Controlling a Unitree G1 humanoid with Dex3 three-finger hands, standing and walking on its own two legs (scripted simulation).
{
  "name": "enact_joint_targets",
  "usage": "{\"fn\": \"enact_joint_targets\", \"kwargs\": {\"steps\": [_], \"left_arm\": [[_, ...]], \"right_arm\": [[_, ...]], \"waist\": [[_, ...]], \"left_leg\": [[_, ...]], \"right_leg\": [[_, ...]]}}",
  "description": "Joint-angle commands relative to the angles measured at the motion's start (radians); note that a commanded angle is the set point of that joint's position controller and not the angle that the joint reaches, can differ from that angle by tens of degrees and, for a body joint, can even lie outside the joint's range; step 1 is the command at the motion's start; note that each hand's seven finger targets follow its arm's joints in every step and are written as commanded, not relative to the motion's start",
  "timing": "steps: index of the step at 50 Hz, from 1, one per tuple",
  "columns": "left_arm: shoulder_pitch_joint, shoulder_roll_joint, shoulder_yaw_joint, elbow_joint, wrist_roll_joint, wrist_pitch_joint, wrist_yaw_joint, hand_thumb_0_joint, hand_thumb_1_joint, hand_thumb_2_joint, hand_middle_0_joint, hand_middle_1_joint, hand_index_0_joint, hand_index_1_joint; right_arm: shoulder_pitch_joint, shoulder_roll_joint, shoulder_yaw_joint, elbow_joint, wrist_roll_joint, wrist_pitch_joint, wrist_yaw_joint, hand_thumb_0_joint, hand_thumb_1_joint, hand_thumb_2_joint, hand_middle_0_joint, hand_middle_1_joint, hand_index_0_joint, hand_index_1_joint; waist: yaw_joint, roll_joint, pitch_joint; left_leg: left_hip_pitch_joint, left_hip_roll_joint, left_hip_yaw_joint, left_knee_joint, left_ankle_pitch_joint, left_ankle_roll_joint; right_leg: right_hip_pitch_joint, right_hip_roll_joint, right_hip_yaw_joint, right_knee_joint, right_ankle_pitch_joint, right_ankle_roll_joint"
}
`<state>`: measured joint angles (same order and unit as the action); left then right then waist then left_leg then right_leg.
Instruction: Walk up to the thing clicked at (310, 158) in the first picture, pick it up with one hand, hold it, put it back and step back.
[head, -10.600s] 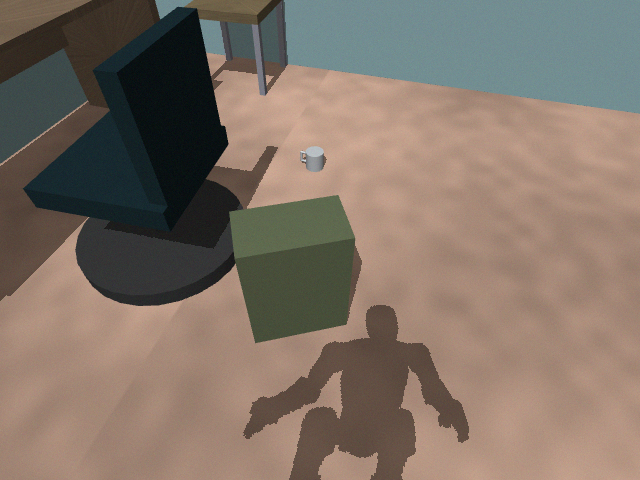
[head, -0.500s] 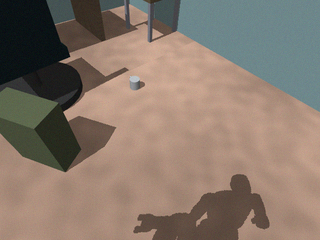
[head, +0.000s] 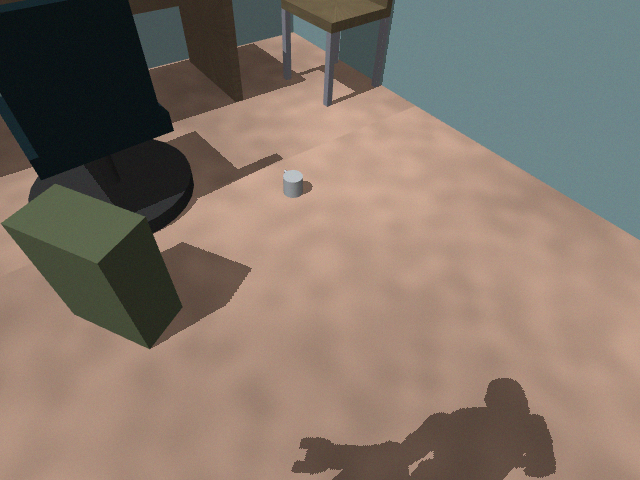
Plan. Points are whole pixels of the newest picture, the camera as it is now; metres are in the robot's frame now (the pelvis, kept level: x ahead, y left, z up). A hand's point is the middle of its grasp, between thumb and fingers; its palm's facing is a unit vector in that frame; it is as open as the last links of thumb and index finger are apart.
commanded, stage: walk up
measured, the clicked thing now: (291, 181) +1.49 +0.16 -0.73
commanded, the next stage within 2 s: stand in 0.34 s
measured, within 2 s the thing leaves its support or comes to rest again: neither
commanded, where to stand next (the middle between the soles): +0.08 -0.03 m, yaw -4 degrees
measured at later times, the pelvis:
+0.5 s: pelvis +0.01 -0.01 +0.01, yaw -1 degrees
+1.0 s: pelvis +0.03 -0.02 +0.01, yaw -2 degrees
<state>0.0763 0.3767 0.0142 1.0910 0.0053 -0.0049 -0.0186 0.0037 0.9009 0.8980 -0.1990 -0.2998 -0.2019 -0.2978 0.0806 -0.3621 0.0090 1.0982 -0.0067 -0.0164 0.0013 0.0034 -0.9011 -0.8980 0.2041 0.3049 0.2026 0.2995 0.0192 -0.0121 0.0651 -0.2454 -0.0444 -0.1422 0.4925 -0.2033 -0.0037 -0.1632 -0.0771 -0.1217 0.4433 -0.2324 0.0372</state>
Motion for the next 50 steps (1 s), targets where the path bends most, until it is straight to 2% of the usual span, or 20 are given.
{"fn": "enact_joint_targets", "kwargs": {"steps": [1, 6, 9, 12, 13, 16, 17, 18, 21, 23, 26, 29, 30, 32, 40, 43, 50], "left_arm": [[-0.068, 0.215, 0.049, -0.052, -0.002, -0.018, 0.011, 0.0, 0.9, 0.9, -0.2, -0.3, -0.2, -0.3], [-0.067, 0.213, 0.053, -0.043, 0.001, -0.015, 0.012, 0.0, 0.9, 0.9, -0.2, -0.3, -0.2, -0.3], [-0.071, 0.217, 0.058, -0.043, 0.002, -0.017, 0.012, 0.0, 0.9, 0.9, -0.2, -0.3, -0.2, -0.3], [-0.08, 0.215, 0.061, -0.047, 0.002, -0.014, 0.014, 0.0, 0.9, 0.9, -0.2, -0.3, -0.2, -0.3], [-0.078, 0.215, 0.062, -0.048, 0.002, -0.011, 0.014, 0.0, 0.9, 0.9, -0.2, -0.3, -0.2, -0.3], [-0.072, 0.213, 0.067, -0.05, 0.003, -0.01, 0.015, 0.0, 0.9, 0.9, -0.2, -0.3, -0.2, -0.3], [-0.046, 0.196, 0.05, -0.032, -0.002, -0.009, 0.019, 0.0, 0.9, 0.9, -0.2, -0.3, -0.2, -0.3], [-0.063, 0.199, 0.051, -0.031, 0.001, -0.007, 0.02, 0.0, 0.9, 0.9, -0.2, -0.3, -0.2, -0.3], [-0.049, 0.194, 0.046, -0.024, -0.001, -0.01, 0.025, 0.0, 0.9, 0.9, -0.2, -0.3, -0.2, -0.3], [-0.038, 0.197, 0.044, -0.018, -0.003, -0.017, 0.024, 0.0, 0.9, 0.9, -0.2, -0.3, -0.2, -0.3], [-0.03, 0.192, 0.043, -0.008, -0.002, -0.018, 0.025, 0.0, 0.9, 0.9, -0.2, -0.3, -0.2, -0.3], [-0.033, 0.191, 0.04, -0.005, 0.001, -0.018, 0.023, 0.0, 0.9, 0.9, -0.2, -0.3, -0.2, -0.3], [-0.033, 0.187, 0.038, -0.004, 0.001, -0.018, 0.023, 0.0, 0.9, 0.9, -0.2, -0.3, -0.2, -0.3], [-0.031, 0.185, 0.037, -0.003, 0.002, -0.018, 0.025, 0.0, 0.9, 0.9, -0.2, -0.3, -0.2, -0.3], [-0.023, 0.19, 0.036, -0.008, 0.0, -0.022, 0.026, 0.0, 0.9, 0.9, -0.2, -0.3, -0.2, -0.3], [-0.021, 0.187, 0.036, -0.008, 0.002, -0.021, 0.026, 0.0, 0.9, 0.9, -0.2, -0.3, -0.2, -0.3], [-0.032, 0.19, 0.037, -0.015, 0.004, -0.019, 0.025, 0.0, 0.9, 0.9, -0.2, -0.3, -0.2, -0.3]], "right_arm": [[-0.053, -0.226, -0.054, -0.047, 0.003, -0.023, -0.013, 0.0, -0.9, -0.9, 0.2, 0.3, 0.2, 0.3], [-0.056, -0.23, -0.055, -0.038, 0.0, -0.019, -0.013, 0.0, -0.9, -0.9, 0.2, 0.3, 0.2, 0.3], [-0.037, -0.224, -0.056, -0.03, 0.002, -0.018, -0.014, 0.0, -0.9, -0.9, 0.2, 0.3, 0.2, 0.3], [-0.031, -0.225, -0.058, -0.028, 0.001, -0.015, -0.015, 0.0, -0.9, -0.9, 0.2, 0.3, 0.2, 0.3], [-0.036, -0.228, -0.058, -0.029, 0.001, -0.013, -0.016, 0.0, -0.9, -0.9, 0.2, 0.3, 0.2, 0.3], [-0.028, -0.227, -0.057, -0.031, 0.0, -0.012, -0.016, 0.0, -0.9, -0.9, 0.2, 0.3, 0.2, 0.3], [-0.057, -0.196, -0.051, -0.032, -0.002, -0.006, -0.013, 0.0, -0.9, -0.9, 0.2, 0.3, 0.2, 0.3], [-0.061, -0.2, -0.052, -0.039, -0.001, -0.006, -0.013, 0.0, -0.9, -0.9, 0.2, 0.3, 0.2, 0.3], [-0.066, -0.202, -0.056, -0.03, -0.004, 0.0, -0.011, 0.0, -0.9, -0.9, 0.2, 0.3, 0.2, 0.3], [-0.055, -0.204, -0.057, -0.027, 0.0, -0.003, -0.011, 0.0, -0.9, -0.9, 0.2, 0.3, 0.2, 0.3], [-0.073, -0.196, -0.055, -0.029, 0.001, -0.004, -0.011, 0.0, -0.9, -0.9, 0.2, 0.3, 0.2, 0.3], [-0.063, -0.202, -0.054, -0.025, 0.004, -0.002, -0.011, 0.0, -0.9, -0.9, 0.2, 0.3, 0.2, 0.3], [-0.075, -0.197, -0.053, -0.027, 0.004, -0.003, -0.01, 0.0, -0.9, -0.9, 0.2, 0.3, 0.2, 0.3], [-0.069, -0.194, -0.052, -0.023, 0.003, -0.002, -0.01, 0.0, -0.9, -0.9, 0.2, 0.3, 0.2, 0.3], [-0.069, -0.195, -0.051, -0.018, 0.003, -0.006, -0.012, 0.0, -0.9, -0.9, 0.2, 0.3, 0.2, 0.3], [-0.067, -0.189, -0.049, -0.019, 0.003, -0.003, -0.011, 0.0, -0.9, -0.9, 0.2, 0.3, 0.2, 0.3], [-0.064, -0.199, -0.046, -0.019, 0.003, -0.003, -0.012, 0.0, -0.9, -0.9, 0.2, 0.3, 0.2, 0.3]], "waist": [[-0.006, 0.029, -0.099], [-0.005, 0.039, -0.093], [-0.01, 0.009, -0.113], [-0.014, 0.011, -0.103], [-0.01, 0.014, -0.095], [-0.008, 0.007, -0.112], [0.007, 0.005, -0.105], [-0.005, 0.02, -0.106], [0.004, 0.022, -0.083], [0.001, 0.022, -0.117], [0.004, 0.025, -0.107], [-0.005, 0.031, -0.103], [-0.002, 0.025, -0.101], [-0.002, 0.024, -0.096], [-0.002, 0.024, -0.137], [-0.002, 0.012, -0.111], [-0.01, 0.014, -0.112]], "left_leg": [[-0.04, 0.106, -0.083, -0.108, 0.116, 0.036], [-0.052, 0.108, -0.093, -0.122, 0.116, 0.036], [-0.031, 0.1, -0.07, -0.093, 0.193, 0.032], [-0.035, 0.098, -0.068, -0.095, 0.207, 0.032], [-0.037, 0.097, -0.071, -0.096, 0.188, 0.033], [-0.027, 0.1, -0.066, -0.085, 0.231, 0.036], [0.01, 0.115, -0.049, -0.123, 0.199, 0.026], [0.036, 0.117, -0.057, -0.125, 0.215, 0.022], [0.018, 0.127, -0.056, -0.157, 0.22, 0.023], [0.05, 0.136, -0.045, -0.154, 0.303, 0.02], [0.059, 0.136, -0.046, -0.171, 0.263, 0.021], [0.066, 0.136, -0.044, -0.192, 0.207, 0.016], [0.076, 0.14, -0.043, -0.19, 0.239, 0.015], [0.054, 0.139, -0.041, -0.198, 0.218, 0.013], [0.099, 0.146, -0.024, -0.186, 0.313, 0.01], [0.08, 0.143, -0.021, -0.192, 0.271, 0.008], [0.095, 0.146, -0.017, -0.197, 0.242, 0.007]], "right_leg": [[0.075, -0.087, 0.104, -0.111, -0.068, -0.071], [0.095, -0.084, 0.098, -0.122, -0.079, -0.071], [0.115, -0.096, 0.098, -0.128, -0.031, -0.077], [0.114, -0.092, 0.085, -0.123, -0.023, -0.076], [0.103, -0.091, 0.085, -0.122, -0.039, -0.074], [0.123, -0.093, 0.077, -0.114, -0.009, -0.079], [0.086, -0.098, 0.115, -0.162, -0.047, -0.074], [0.075, -0.095, 0.114, -0.159, -0.027, -0.074], [0.1, -0.084, 0.111, -0.167, -0.011, -0.062], [0.129, -0.084, 0.104, -0.151, 0.095, -0.06], [0.121, -0.078, 0.107, -0.162, 0.074, -0.052], [0.109, -0.073, 0.112, -0.17, 0.055, -0.052], [0.11, -0.076, 0.112, -0.167, 0.074, -0.053], [0.117, -0.073, 0.111, -0.173, 0.054, -0.05], [0.143, -0.081, 0.112, -0.154, 0.192, -0.051], [0.131, -0.076, 0.107, -0.167, 0.14, -0.046], [0.115, -0.075, 0.116, -0.172, 0.127, -0.049]]}}
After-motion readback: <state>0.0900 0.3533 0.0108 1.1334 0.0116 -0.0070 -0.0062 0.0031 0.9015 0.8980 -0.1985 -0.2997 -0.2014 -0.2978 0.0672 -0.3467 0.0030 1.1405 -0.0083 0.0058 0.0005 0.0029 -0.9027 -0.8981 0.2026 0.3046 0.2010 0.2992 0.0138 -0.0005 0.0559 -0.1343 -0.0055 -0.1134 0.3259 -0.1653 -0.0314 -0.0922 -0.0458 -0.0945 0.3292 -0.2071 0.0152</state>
